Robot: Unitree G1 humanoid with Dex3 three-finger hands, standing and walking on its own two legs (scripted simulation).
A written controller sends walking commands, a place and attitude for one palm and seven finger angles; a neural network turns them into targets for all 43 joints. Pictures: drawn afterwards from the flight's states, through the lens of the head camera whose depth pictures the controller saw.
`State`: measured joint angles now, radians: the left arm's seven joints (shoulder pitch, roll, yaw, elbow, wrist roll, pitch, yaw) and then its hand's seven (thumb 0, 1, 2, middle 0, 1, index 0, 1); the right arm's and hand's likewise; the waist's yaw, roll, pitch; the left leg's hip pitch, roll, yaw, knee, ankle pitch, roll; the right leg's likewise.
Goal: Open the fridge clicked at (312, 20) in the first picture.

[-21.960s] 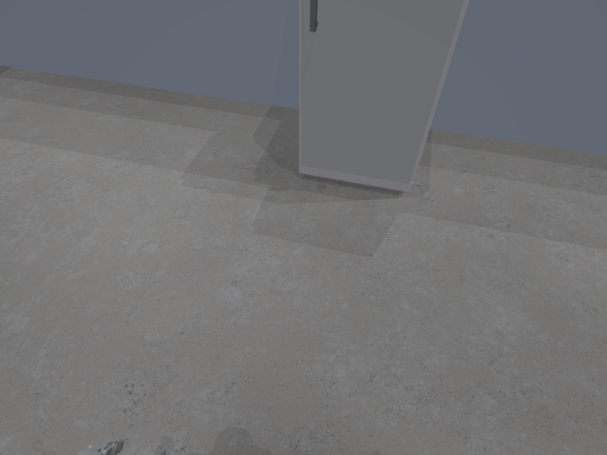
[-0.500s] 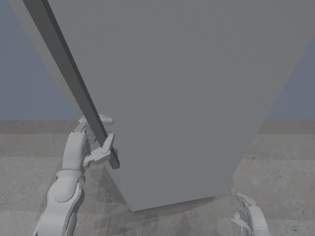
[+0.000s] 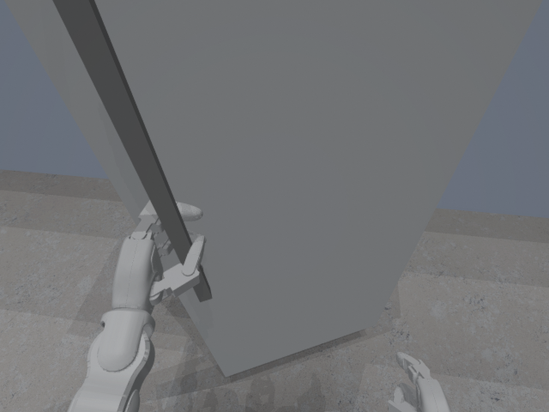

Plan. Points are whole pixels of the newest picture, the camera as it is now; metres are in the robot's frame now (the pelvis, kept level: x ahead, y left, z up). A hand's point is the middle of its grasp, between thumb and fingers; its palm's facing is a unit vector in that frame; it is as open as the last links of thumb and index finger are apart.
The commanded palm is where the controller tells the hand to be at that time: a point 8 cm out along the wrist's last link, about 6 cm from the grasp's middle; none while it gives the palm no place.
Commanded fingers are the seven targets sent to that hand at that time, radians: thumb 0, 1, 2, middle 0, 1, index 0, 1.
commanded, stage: walk backward, drawing the door open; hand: left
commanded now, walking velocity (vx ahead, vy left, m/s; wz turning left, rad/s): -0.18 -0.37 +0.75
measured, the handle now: (157, 177) +0.32 +0.12 +0.22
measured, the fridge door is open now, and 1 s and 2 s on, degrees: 26 66 71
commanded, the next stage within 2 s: stop walking and hold the door back in 1.04 s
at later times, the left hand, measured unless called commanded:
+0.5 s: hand (284, 406) +0.12 -0.01 +0.12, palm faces +0.23 -0.95 -0.19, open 6.6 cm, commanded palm +0.08 +0.04 +0.13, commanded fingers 0.00 0.90 0.90 -0.45 -1.40 -0.45 -1.40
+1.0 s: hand out of the picture +0.05 -0.14 +0.12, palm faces +0.71 -0.68 -0.21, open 6.5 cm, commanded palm -0.01 -0.12 +0.12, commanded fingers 0.00 0.90 0.90 -0.45 -1.40 -0.45 -1.40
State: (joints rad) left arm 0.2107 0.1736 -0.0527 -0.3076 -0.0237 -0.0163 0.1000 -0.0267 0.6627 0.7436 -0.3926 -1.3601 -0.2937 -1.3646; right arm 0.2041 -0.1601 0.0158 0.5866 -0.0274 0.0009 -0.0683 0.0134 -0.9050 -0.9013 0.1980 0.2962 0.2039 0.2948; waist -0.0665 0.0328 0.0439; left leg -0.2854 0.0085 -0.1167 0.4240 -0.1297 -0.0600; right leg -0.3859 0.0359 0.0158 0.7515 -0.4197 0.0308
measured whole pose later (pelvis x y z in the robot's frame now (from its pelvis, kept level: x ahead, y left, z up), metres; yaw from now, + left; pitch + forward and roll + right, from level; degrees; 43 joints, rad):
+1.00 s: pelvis -0.05 -0.42 -0.01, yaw +48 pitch -2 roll -2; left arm 0.14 0.20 -0.04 -0.39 0.02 -0.08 0.04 -0.03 0.64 0.79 -0.44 -1.37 -0.26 -1.36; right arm 0.16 -0.16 -0.01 0.60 -0.02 -0.12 -0.05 0.01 -0.90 -0.90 0.20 0.30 0.21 0.30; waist -0.02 0.04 0.19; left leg -0.34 0.14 -0.07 0.54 -0.20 -0.07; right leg -0.47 -0.02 -0.02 0.90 -0.33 0.04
